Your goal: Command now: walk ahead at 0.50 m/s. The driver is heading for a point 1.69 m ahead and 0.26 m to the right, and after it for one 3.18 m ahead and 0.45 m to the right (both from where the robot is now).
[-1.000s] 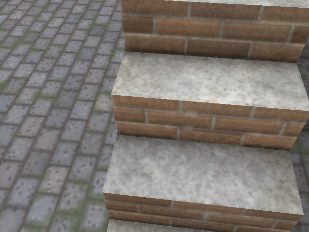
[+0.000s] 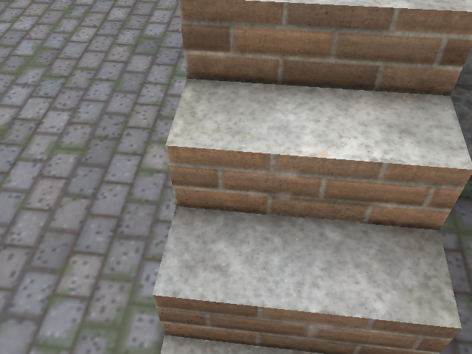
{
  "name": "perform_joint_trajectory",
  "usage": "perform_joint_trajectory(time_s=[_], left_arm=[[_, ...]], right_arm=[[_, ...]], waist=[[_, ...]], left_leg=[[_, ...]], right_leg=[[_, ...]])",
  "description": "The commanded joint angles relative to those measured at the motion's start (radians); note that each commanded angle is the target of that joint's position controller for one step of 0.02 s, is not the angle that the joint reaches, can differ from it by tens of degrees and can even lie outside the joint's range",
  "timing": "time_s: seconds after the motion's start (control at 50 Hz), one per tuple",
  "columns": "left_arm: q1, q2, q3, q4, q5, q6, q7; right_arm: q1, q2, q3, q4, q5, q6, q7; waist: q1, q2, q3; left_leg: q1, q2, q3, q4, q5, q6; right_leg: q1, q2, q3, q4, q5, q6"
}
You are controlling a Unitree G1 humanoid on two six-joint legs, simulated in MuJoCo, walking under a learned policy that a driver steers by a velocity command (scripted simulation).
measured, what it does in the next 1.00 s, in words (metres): stands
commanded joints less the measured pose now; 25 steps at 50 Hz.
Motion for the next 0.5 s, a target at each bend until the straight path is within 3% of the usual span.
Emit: perform_joint_trajectory(time_s=[0.02, 0.5], left_arm=[[-0.021, 0.107, 0.020, -0.047, 0.000, -0.011, 0.003], [-0.023, 0.110, 0.020, -0.047, 0.000, -0.012, 0.003]], right_arm=[[-0.039, -0.097, -0.020, -0.055, 0.001, -0.012, -0.002], [-0.039, -0.098, -0.021, -0.056, 0.001, -0.010, -0.004]], waist=[[0.000, -0.003, -0.054], [0.001, -0.003, -0.055]], left_leg=[[0.013, 0.161, -0.101, -0.009, 0.207, -0.002], [0.014, 0.164, -0.097, -0.009, 0.206, -0.006]], right_leg=[[0.009, -0.149, 0.092, -0.010, 0.286, 0.000], [0.015, -0.149, 0.095, -0.012, 0.303, -0.001]])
